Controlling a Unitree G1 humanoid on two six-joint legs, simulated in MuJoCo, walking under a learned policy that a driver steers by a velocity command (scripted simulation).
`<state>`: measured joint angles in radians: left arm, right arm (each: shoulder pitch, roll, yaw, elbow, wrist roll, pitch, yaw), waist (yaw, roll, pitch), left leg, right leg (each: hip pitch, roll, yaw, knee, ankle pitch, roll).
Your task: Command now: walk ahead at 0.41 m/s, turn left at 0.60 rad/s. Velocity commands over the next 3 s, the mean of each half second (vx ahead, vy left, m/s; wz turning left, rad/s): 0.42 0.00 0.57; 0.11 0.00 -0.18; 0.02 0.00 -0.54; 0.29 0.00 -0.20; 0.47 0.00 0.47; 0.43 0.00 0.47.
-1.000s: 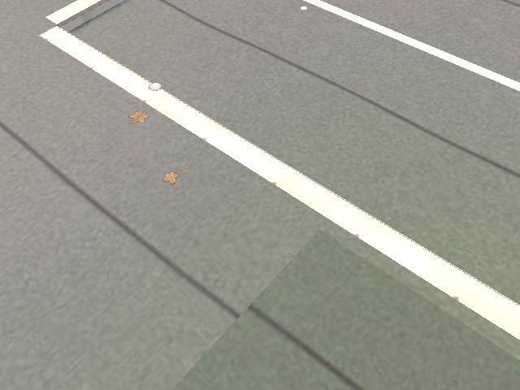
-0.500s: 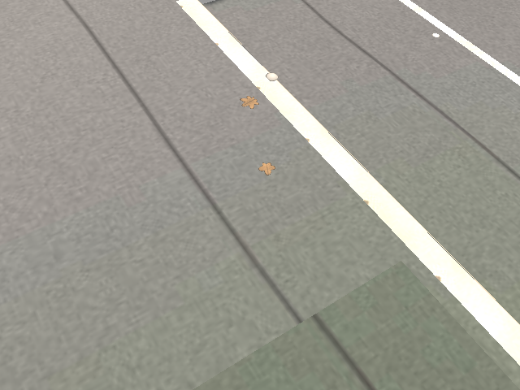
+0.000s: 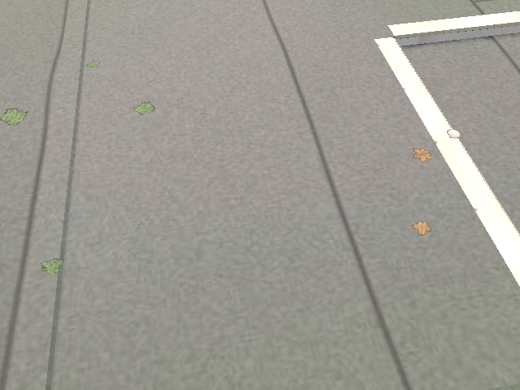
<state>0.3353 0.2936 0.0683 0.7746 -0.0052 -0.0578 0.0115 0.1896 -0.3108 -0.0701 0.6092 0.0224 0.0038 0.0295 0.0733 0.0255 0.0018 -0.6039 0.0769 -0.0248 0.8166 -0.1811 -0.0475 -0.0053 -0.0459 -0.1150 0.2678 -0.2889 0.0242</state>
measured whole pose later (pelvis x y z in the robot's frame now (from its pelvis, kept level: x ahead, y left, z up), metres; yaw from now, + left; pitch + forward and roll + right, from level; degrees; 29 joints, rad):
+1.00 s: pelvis +0.38 +0.14 -0.01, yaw +7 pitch +1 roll +0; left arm 0.19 0.32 0.08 0.71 -0.02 0.04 0.01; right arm 0.16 -0.29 -0.05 0.68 0.00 -0.01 -0.03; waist 0.04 -0.01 0.06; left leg -0.34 -0.03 -0.11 0.56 -0.27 -0.05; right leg -0.37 0.12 0.18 0.48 -0.11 -0.02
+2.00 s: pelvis +0.53 +0.13 -0.01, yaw -14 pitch +2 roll +0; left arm 0.34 0.32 0.05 0.74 0.00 -0.03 0.00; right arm 0.17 -0.30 -0.05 0.70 0.03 -0.09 0.04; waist 0.04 -0.03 -0.02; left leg -0.36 -0.02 0.03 0.54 -0.20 0.05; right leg -0.12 0.00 0.06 0.60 -0.43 -0.01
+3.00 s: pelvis +1.04 +0.14 -0.02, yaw +17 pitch +2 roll -2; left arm 0.30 0.32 0.05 0.84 -0.01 -0.06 -0.01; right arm 0.06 -0.29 -0.03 0.58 -0.01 -0.03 0.03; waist 0.06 0.01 0.09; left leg -0.50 -0.01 0.01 0.59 -0.11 0.06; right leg -0.20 -0.04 -0.05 0.99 -0.58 0.05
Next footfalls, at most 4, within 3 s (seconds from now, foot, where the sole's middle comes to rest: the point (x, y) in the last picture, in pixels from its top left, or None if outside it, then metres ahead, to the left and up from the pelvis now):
0.12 left None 0.17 0.16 -0.78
0.58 right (270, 380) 0.52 0.06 -0.78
1.00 left None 0.45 0.27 -0.78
1.44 right None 0.41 0.02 -0.78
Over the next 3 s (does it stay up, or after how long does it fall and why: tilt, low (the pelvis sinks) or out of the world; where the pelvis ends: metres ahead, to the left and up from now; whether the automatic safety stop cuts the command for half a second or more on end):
stays up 1.04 0.14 -0.02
